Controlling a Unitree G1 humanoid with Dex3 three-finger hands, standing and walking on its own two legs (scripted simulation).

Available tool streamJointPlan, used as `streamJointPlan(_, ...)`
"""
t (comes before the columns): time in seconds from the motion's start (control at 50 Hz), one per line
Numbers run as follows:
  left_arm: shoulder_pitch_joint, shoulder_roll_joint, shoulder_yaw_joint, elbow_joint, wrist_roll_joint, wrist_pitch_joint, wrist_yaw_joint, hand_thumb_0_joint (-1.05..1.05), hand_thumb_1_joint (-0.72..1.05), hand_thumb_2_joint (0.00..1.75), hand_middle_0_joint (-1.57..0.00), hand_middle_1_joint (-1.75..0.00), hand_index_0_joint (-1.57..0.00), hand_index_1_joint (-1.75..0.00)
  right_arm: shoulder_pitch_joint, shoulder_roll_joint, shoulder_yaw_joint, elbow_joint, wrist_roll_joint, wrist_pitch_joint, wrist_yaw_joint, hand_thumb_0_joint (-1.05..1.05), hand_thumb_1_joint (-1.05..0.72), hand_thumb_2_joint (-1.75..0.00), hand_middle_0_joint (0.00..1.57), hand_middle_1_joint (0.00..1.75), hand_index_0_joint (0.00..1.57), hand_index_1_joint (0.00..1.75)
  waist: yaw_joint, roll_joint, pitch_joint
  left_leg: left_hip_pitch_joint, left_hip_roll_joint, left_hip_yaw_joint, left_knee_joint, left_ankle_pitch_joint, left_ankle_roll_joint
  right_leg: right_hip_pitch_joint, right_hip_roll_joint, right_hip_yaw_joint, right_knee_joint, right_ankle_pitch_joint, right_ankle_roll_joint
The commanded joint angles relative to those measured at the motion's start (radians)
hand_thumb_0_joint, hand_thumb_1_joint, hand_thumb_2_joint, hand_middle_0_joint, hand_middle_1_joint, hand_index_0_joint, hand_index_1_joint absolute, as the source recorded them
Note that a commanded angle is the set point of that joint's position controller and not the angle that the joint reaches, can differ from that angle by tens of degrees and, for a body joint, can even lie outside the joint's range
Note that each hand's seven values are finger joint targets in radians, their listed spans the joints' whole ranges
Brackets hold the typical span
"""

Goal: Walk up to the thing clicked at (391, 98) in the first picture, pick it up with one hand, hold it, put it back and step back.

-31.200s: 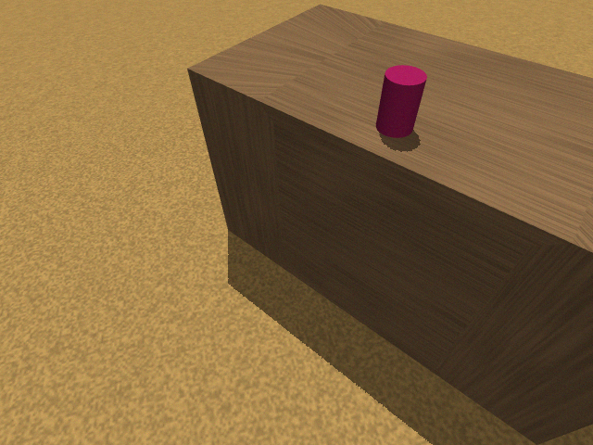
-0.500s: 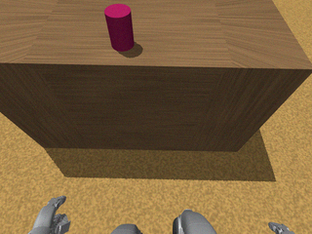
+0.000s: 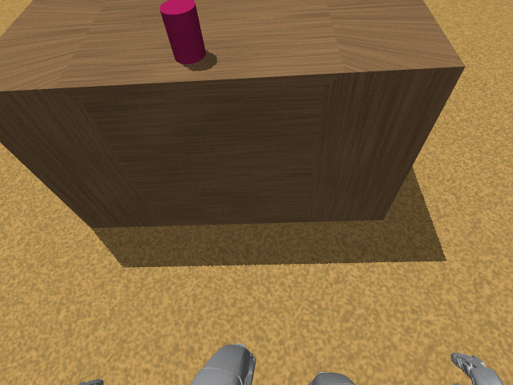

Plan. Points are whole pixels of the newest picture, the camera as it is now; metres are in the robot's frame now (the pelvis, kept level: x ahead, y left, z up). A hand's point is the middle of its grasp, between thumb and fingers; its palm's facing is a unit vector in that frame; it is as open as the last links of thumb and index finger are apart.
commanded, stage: step back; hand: left
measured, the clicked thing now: (184, 32) +0.90 +0.23 +0.05
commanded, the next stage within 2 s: stand in 1.60 s
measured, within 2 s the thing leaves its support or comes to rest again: neither
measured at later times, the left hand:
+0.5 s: hand out of the picture -0.10 +0.26 -0.15, palm faces -0.01 -0.91 -0.40, open 7.4 cm
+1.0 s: hand out of the picture -0.15 +0.26 -0.14, palm faces +0.04 -0.92 -0.40, open 7.4 cm
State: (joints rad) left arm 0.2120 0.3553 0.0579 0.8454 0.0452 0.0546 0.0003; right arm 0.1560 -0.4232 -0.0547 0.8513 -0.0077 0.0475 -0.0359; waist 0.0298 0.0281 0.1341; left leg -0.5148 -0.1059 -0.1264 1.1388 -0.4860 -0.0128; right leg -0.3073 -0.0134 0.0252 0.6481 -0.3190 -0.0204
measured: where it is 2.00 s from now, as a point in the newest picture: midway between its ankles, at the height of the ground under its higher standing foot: outside the picture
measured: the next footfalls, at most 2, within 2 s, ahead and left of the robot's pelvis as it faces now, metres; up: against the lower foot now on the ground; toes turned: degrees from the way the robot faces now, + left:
left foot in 0.18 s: -0.05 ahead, +0.12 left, +0.00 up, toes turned +3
right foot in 0.50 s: -0.14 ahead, -0.13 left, +0.00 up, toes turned +2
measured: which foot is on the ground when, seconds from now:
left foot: up 0.00-0.16, down 0.18-0.52, up 0.54-0.76, down 0.78-1.00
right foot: down 0.00-0.20, up 0.22-0.48, down 0.50-1.00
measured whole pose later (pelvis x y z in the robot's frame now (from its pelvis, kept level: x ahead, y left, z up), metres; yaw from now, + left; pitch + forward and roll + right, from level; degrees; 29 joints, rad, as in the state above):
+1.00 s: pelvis -0.21 -0.02 +0.00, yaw +3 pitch -2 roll +1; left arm 0.19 0.41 0.06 0.99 0.03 0.00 -0.02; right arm 0.23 -0.35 -0.05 0.99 -0.04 -0.02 0.02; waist 0.00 -0.02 0.06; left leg -0.23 0.00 -0.03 0.55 -0.28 -0.01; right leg -0.29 -0.02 -0.01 0.67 -0.46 -0.02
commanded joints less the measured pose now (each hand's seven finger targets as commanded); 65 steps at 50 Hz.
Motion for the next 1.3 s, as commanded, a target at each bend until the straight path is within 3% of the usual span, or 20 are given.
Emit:
streamJointPlan(0.0,-0.029,0.272,0.083,-0.119,0.001,-0.034,0.038,0.0,0.9,0.9,-0.2,-0.3,-0.2,-0.3,-0.004,-0.14,-0.033,-0.082,-0.009,-0.026,-0.008,0.0,-0.9,-0.9,0.2,0.3,0.2,0.3,0.027,-0.204,-0.144,-0.023,0.041,0.018,-0.12,-0.062,-0.01,0.209,-0.247,0.203,-0.139,0.548,-0.202)
streamJointPlan(0.14,-0.081,0.263,0.059,-0.145,-0.025,-0.008,0.033,0.0,0.9,0.9,-0.2,-0.3,-0.2,-0.3,0.133,-0.163,-0.059,-0.016,-0.022,-0.029,0.006,0.0,-0.9,-0.9,0.2,0.3,0.2,0.3,-0.035,-0.142,-0.236,0.325,0.104,0.087,-0.726,0.282,0.048,0.09,-0.198,0.156,0.013,0.385,-0.091)
streamJointPlan(0.18,-0.13,0.234,0.056,-0.163,-0.04,-0.01,0.038,0.0,0.9,0.9,-0.2,-0.3,-0.2,-0.3,0.032,-0.342,-0.088,-0.052,-0.021,-0.022,0.02,0.0,-0.9,-0.9,0.2,0.3,0.2,0.3,-0.053,0.222,-0.212,0.275,0.484,-0.355,-0.796,0.534,0.289,-0.126,0.066,-0.04,0.334,-0.279,0.008)
streamJointPlan(0.2,-0.169,0.252,0.07,-0.153,-0.019,-0.007,0.045,0.0,0.9,0.9,-0.2,-0.3,-0.2,-0.3,0.025,-0.332,-0.091,-0.061,-0.034,-0.029,0.019,0.0,-0.9,-0.9,0.2,0.3,0.2,0.3,-0.075,0.166,-0.17,0.185,0.525,-0.413,-0.8,0.584,0.339,-0.109,0.065,0.099,0.51,-0.354,0.012)
streamJointPlan(0.26,-0.066,0.23,0.067,-0.083,-0.043,0.004,0.039,0.0,0.9,0.9,-0.2,-0.3,-0.2,-0.3,-0.077,-0.223,-0.05,-0.068,-0.035,-0.031,0.004,0.0,-0.9,-0.9,0.2,0.3,0.2,0.3,0.012,0.06,-0.11,0.174,0.379,-0.134,-0.743,0.638,0.239,-0.146,0.109,0.151,0.672,-0.222,0.0)
streamJointPlan(0.38,-0.048,0.21,0.053,-0.057,-0.023,-0.037,0.014,0.0,0.9,0.9,-0.2,-0.3,-0.2,-0.3,0.006,-0.205,-0.06,-0.05,-0.038,-0.03,0.017,0.0,-0.9,-0.9,0.2,0.3,0.2,0.3,-0.061,0.135,-0.184,0.421,0.337,-0.102,-0.723,0.292,0.237,-0.098,0.042,0.028,0.159,-0.213,0.043)
streamJointPlan(0.44,0.048,0.197,0.05,0.026,-0.018,-0.061,0.015,0.0,0.9,0.9,-0.2,-0.3,-0.2,-0.3,-0.038,-0.232,-0.061,-0.042,-0.034,-0.012,0.026,0.0,-0.9,-0.9,0.2,0.3,0.2,0.3,-0.013,0.159,-0.189,0.283,0.327,-0.066,-0.696,0.143,0.2,0.13,0.047,-0.049,-0.204,-0.088,0.002)
streamJointPlan(0.48,0.083,0.27,0.078,0.06,0.005,-0.08,0.02,0.0,0.9,0.9,-0.2,-0.3,-0.2,-0.3,-0.03,-0.145,-0.033,-0.045,-0.025,-0.011,0.032,0.0,-0.9,-0.9,0.2,0.3,0.2,0.3,0.0,-0.042,-0.16,0.043,0.21,0.031,-0.475,0.067,0.092,0.274,-0.069,0.213,-0.343,-0.122,-0.05)
streamJointPlan(0.52,-0.06,0.409,0.102,0.007,0.011,-0.078,0.019,0.0,0.9,0.9,-0.2,-0.3,-0.2,-0.3,-0.106,-0.179,-0.052,-0.045,-0.018,-0.011,0.02,0.0,-0.9,-0.9,0.2,0.3,0.2,0.3,0.031,-0.213,-0.004,0.068,0.113,-0.051,-0.214,-0.068,0.003,-0.189,-0.397,0.605,-0.478,-0.552,-0.24)
streamJointPlan(0.58,-0.135,0.293,0.076,-0.004,0.001,-0.093,0.022,0.0,0.9,0.9,-0.2,-0.3,-0.2,-0.3,-0.029,-0.163,-0.043,0.01,-0.005,-0.029,0.029,0.0,-0.9,-0.9,0.2,0.3,0.2,0.3,-0.025,-0.112,-0.009,0.046,0.068,-0.042,-0.175,0.066,0.003,-0.052,-0.232,0.291,-0.354,-0.211,-0.156)
streamJointPlan(0.68,-0.046,0.3,0.084,0.021,0.006,-0.095,0.008,0.0,0.9,0.9,-0.2,-0.3,-0.2,-0.3,-0.039,-0.148,-0.034,0.022,-0.027,-0.058,0.046,0.0,-0.9,-0.9,0.2,0.3,0.2,0.3,0.035,-0.2,-0.045,0.065,0.106,0.052,-0.436,0.014,-0.014,0.101,-0.228,0.258,-0.347,-0.29,-0.155)
streamJointPlan(0.76,-0.051,0.255,0.052,0.024,-0.008,-0.073,-0.003,0.0,0.9,0.9,-0.2,-0.3,-0.2,-0.3,0.057,-0.134,-0.049,0.081,-0.028,-0.088,0.037,0.0,-0.9,-0.9,0.2,0.3,0.2,0.3,-0.016,-0.148,-0.117,0.37,0.066,0.13,-0.776,0.206,0.017,0.062,-0.161,0.111,-0.15,0.084,-0.097)
streamJointPlan(0.8,-0.071,0.176,0.023,0.018,-0.028,-0.07,-0.009,0.0,0.9,0.9,-0.2,-0.3,-0.2,-0.3,0.078,-0.225,-0.067,0.087,-0.031,-0.098,0.029,0.0,-0.9,-0.9,0.2,0.3,0.2,0.3,-0.037,0.099,-0.155,0.474,0.324,-0.309,-0.858,0.006,0.138,-0.166,-0.001,-0.024,0.066,-0.122,-0.007)
streamJointPlan(0.84,-0.108,0.253,0.048,0.024,-0.022,-0.067,-0.004,0.0,0.9,0.9,-0.2,-0.3,-0.2,-0.3,0.081,-0.265,-0.077,0.079,-0.032,-0.1,0.034,0.0,-0.9,-0.9,0.2,0.3,0.2,0.3,-0.052,0.054,-0.09,0.338,0.423,-0.396,-0.903,-0.156,0.253,-0.159,-0.023,0.027,0.232,-0.259,-0.011)
streamJointPlan(0.98,0.004,0.195,0.051,0.104,-0.016,-0.099,-0.002,0.0,0.9,0.9,-0.2,-0.3,-0.2,-0.3,-0.024,-0.171,-0.043,0.058,-0.016,-0.074,0.037,0.0,-0.9,-0.9,0.2,0.3,0.2,0.3,0.018,0.098,-0.127,0.167,0.252,-0.052,-0.687,0.215,0.114,0.222,0.034,-0.079,-0.246,0.031,-0.009)
streamJointPlan(1.0,0.028,0.224,0.062,0.117,-0.009,-0.104,0.006,0.0,0.9,0.9,-0.2,-0.3,-0.2,-0.3,-0.033,-0.118,-0.023,0.046,-0.007,-0.073,0.036,0.0,-0.9,-0.9,0.2,0.3,0.2,0.3,0.042,0.027,-0.142,0.063,0.209,-0.016,-0.591,0.228,0.069,0.336,-0.019,0.019,-0.264,0.058,-0.024)
streamJointPlan(1.02,0.046,0.314,0.079,0.117,0.0,-0.108,0.013,0.0,0.9,0.9,-0.2,-0.3,-0.2,-0.3,-0.05,-0.082,-0.015,0.03,-0.004,-0.071,0.033,0.0,-0.9,-0.9,0.2,0.3,0.2,0.3,0.058,-0.17,-0.125,-0.085,0.073,0.043,-0.413,0.063,0.027,0.327,-0.215,0.348,-0.386,-0.162,-0.095)
streamJointPlan(1.06,-0.072,0.345,0.088,0.072,-0.004,-0.112,0.008,0.0,0.9,0.9,-0.2,-0.3,-0.2,-0.3,0.016,-0.154,-0.037,0.068,-0.017,-0.067,0.02,0.0,-0.9,-0.9,0.2,0.3,0.2,0.3,0.012,-0.123,-0.038,-0.007,0.123,-0.003,-0.233,-0.079,0.014,0.115,-0.41,0.482,-0.416,-0.254,-0.244)
streamJointPlan(1.22,-0.131,0.268,0.043,0.074,-0.025,-0.102,0.003,0.0,0.9,0.9,-0.2,-0.3,-0.2,-0.3,0.048,-0.098,-0.03,0.128,-0.025,-0.086,0.035,0.0,-0.9,-0.9,0.2,0.3,0.2,0.3,-0.031,-0.172,-0.12,0.29,0.104,0.167,-0.651,0.23,0.013,0.075,-0.197,0.069,-0.194,0.326,-0.108)
streamJointPlan(1.28,-0.112,0.187,0.012,0.065,-0.045,-0.088,0.003,0.0,0.9,0.9,-0.2,-0.3,-0.2,-0.3,0.016,-0.171,-0.042,0.127,-0.033,-0.097,0.021,0.0,-0.9,-0.9,0.2,0.3,0.2,0.3,-0.019,0.03,-0.196,0.389,0.303,-0.098,-0.757,0.434,0.089,0.013,-0.067,-0.015,-0.06,0.19,-0.002)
